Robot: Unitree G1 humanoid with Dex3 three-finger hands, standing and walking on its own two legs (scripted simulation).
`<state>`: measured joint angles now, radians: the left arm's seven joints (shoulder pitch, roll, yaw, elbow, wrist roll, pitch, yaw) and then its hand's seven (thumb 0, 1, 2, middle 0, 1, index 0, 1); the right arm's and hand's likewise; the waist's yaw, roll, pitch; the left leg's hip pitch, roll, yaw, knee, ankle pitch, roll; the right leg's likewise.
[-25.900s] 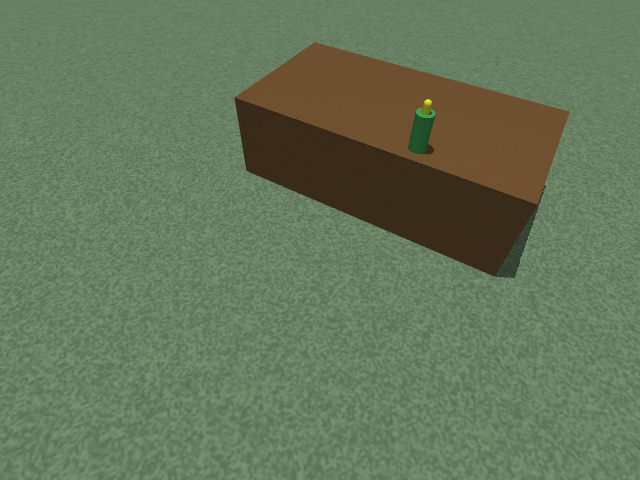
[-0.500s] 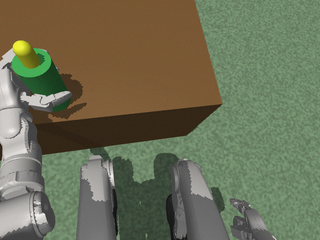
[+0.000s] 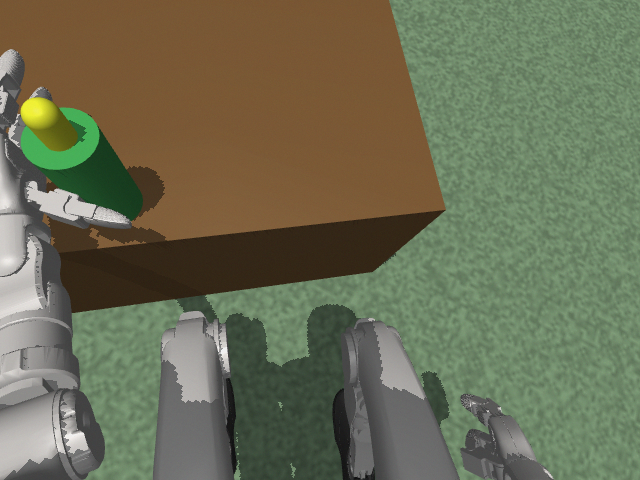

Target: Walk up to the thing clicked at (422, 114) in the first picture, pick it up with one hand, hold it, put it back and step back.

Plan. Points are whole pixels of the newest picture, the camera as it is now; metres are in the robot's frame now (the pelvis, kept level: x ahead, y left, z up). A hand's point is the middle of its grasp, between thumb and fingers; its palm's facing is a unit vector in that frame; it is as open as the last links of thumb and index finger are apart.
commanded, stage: withdraw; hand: left
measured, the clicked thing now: (83, 164) +0.45 +0.25 +0.01
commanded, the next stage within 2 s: rise in 0.16 s
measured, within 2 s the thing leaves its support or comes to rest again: neither
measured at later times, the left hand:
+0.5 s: hand out of the picture +0.43 +0.35 +0.14, palm faces +0.35 -0.90 -0.27, open 17.1 cm
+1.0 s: hand out of the picture +0.31 +0.29 +0.17, palm faces +0.31 -0.89 -0.33, open 17.1 cm
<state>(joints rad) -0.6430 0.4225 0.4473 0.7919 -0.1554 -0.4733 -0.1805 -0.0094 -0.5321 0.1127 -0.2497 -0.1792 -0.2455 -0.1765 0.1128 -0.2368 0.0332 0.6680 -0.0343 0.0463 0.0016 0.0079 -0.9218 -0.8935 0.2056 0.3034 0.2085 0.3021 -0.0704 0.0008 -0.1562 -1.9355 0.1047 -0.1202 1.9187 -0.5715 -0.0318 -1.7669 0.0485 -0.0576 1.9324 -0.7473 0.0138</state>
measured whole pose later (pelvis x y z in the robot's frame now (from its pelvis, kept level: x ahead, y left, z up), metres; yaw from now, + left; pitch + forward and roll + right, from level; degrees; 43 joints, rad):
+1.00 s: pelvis +0.07 +0.03 +0.26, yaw +6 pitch +10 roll -2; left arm -0.02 0.29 0.16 0.60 -0.02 0.02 0.15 -0.01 -0.47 0.09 -0.07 -0.06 -0.07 -0.06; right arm 0.28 -0.22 0.02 0.60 0.05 0.06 -0.10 0.01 -0.90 -0.90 0.21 0.30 0.21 0.30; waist -0.05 0.01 -0.08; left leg -0.69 0.06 0.00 0.87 -0.35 0.00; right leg -0.54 -0.01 -0.01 0.81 -0.44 0.04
